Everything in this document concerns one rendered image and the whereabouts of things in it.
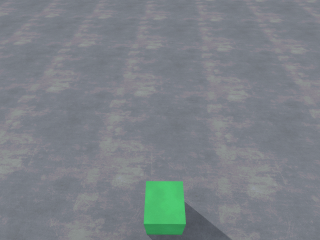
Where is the carton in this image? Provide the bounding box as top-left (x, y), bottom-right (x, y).
top-left (143, 181), bottom-right (186, 235)

